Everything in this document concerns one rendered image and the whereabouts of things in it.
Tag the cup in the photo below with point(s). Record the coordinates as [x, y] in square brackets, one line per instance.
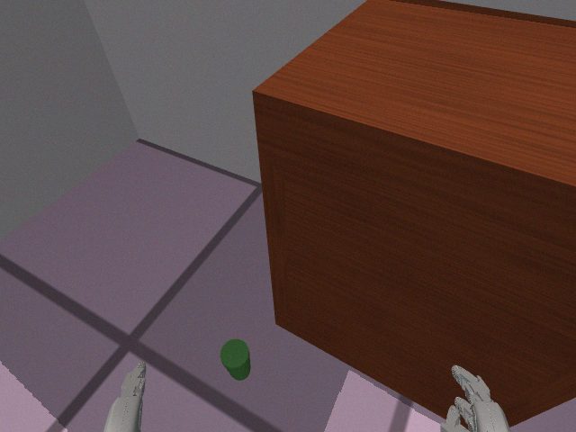
[235, 357]

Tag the left robot hand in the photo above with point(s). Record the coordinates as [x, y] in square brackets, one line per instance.
[125, 413]

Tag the right robot hand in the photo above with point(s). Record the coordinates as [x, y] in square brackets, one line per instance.
[482, 414]

